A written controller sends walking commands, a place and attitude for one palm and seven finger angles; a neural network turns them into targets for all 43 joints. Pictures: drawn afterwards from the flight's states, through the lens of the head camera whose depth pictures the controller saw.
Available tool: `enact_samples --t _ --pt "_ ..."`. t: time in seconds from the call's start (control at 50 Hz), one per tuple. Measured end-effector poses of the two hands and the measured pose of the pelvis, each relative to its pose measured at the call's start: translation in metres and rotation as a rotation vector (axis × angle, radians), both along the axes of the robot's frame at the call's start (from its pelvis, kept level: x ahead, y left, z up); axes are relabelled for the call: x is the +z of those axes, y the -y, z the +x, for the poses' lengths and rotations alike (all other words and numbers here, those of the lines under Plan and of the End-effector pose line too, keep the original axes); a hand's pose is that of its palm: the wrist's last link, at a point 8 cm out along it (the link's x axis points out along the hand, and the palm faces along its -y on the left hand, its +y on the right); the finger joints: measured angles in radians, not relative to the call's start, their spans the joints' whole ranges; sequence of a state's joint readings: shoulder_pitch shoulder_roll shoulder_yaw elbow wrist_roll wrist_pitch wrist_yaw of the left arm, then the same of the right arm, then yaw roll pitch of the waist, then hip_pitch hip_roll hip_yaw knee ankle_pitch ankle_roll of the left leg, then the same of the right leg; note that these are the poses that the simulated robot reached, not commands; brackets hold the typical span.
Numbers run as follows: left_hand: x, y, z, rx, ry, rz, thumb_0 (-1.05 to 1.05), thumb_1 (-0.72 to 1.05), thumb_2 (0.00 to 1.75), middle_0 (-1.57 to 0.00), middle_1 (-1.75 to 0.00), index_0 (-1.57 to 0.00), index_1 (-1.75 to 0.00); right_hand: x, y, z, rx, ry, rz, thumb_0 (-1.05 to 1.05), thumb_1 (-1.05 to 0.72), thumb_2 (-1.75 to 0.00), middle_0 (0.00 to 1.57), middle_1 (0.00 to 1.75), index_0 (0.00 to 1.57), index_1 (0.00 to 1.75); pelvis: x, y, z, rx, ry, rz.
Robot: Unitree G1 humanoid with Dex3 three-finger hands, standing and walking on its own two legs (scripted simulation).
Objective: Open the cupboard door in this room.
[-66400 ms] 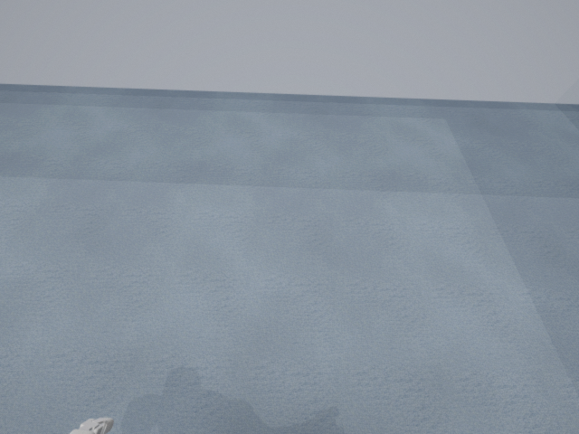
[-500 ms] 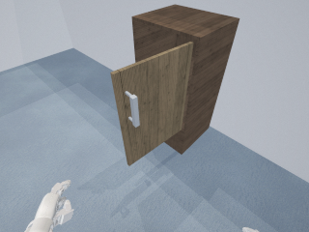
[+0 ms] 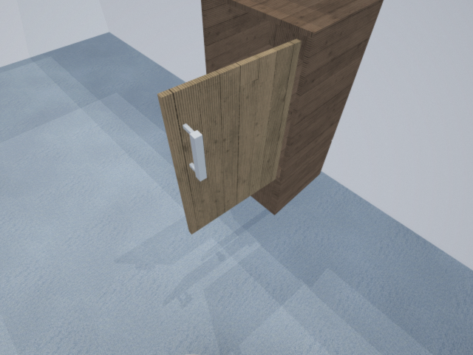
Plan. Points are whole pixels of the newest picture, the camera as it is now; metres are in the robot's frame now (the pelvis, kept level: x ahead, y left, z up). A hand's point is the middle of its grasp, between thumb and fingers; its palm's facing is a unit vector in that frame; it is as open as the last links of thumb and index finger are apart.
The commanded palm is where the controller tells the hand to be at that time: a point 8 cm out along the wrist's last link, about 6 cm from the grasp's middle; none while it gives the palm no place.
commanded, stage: let the arm hang, fingers relaxed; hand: left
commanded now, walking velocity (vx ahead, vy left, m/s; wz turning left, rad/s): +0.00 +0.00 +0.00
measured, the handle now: (194, 153) +0.58 +0.15 -0.05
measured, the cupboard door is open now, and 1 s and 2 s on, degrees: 84 84 84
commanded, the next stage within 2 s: look to check the result in 0.42 s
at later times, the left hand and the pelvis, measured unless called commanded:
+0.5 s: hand out of the picture +0.11 +0.20 -0.16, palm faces -0.01 -0.97 -0.26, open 7.4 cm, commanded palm none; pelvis +0.03 +0.00 +0.00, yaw -1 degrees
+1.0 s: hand out of the picture +0.05 +0.22 -0.17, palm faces -0.02 -0.96 -0.26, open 7.4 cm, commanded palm none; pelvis +0.04 +0.01 +0.01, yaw -2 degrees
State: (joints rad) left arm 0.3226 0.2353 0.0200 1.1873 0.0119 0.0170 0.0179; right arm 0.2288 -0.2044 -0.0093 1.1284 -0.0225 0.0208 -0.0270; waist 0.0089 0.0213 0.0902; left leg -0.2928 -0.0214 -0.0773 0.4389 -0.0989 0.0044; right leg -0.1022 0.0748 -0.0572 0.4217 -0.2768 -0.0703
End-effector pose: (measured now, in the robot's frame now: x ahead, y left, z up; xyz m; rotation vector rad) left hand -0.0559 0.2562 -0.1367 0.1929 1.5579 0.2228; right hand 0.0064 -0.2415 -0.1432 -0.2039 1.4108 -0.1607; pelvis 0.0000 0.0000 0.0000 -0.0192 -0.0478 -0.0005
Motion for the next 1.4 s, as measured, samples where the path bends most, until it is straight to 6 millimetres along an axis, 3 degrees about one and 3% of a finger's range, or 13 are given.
enact_samples --t 0.22,0.36,0.48,0.66,0.86,1.14,1.4 --pt "0.011 0.002 0.123 -0.085 0.292 0.035 0.01 0.91 0.90 -0.20 -0.30 -0.20 -0.30 0.000 -0.002 0.066 0.023 0.149 0.036 0.01 -0.90 -0.90 0.20 0.30 0.20 0.30 0.002 0.005 0.016 -0.006 0.001 0.015" --pt "0.012 0.013 0.159 -0.113 0.357 0.010 0.01 0.91 0.90 -0.20 -0.30 -0.20 -0.30 0.007 0.011 0.076 0.010 0.163 -0.002 0.01 -0.90 -0.90 0.20 0.30 0.20 0.30 0.003 0.006 0.024 -0.015 -0.001 0.016" --pt "0.008 0.014 0.158 -0.114 0.319 -0.005 0.01 0.91 0.90 -0.20 -0.30 -0.20 -0.30 0.009 0.019 0.065 -0.003 0.120 -0.031 0.01 -0.90 -0.90 0.20 0.30 0.20 0.30 0.004 0.004 0.030 -0.022 -0.005 0.017" --pt "0.004 0.001 0.129 -0.095 0.210 0.003 0.01 0.91 0.90 -0.20 -0.30 -0.20 -0.30 0.009 0.016 0.048 -0.012 0.046 -0.038 0.01 -0.90 -0.90 0.20 0.30 0.20 0.30 0.005 -0.001 0.034 -0.026 -0.010 0.017" --pt "0.005 -0.008 0.107 -0.080 0.146 0.012 0.01 0.91 0.90 -0.20 -0.30 -0.20 -0.30 0.006 0.001 0.054 -0.003 0.044 -0.010 0.01 -0.90 -0.90 0.20 0.30 0.20 0.30 0.006 -0.006 0.037 -0.027 -0.013 0.020" --pt "0.004 -0.002 0.115 -0.082 0.179 -0.008 0.01 0.91 0.90 -0.20 -0.30 -0.20 -0.30 0.008 -0.006 0.077 0.009 0.102 0.000 0.01 -0.90 -0.90 0.20 0.30 0.20 0.30 0.007 -0.010 0.041 -0.027 -0.015 0.025" --pt "0.005 0.001 0.122 -0.087 0.191 -0.005 0.01 0.91 0.90 -0.20 -0.30 -0.20 -0.30 0.007 -0.002 0.069 -0.006 0.084 -0.005 0.01 -0.90 -0.90 0.20 0.30 0.20 0.30 0.007 -0.007 0.045 -0.031 -0.015 0.028"
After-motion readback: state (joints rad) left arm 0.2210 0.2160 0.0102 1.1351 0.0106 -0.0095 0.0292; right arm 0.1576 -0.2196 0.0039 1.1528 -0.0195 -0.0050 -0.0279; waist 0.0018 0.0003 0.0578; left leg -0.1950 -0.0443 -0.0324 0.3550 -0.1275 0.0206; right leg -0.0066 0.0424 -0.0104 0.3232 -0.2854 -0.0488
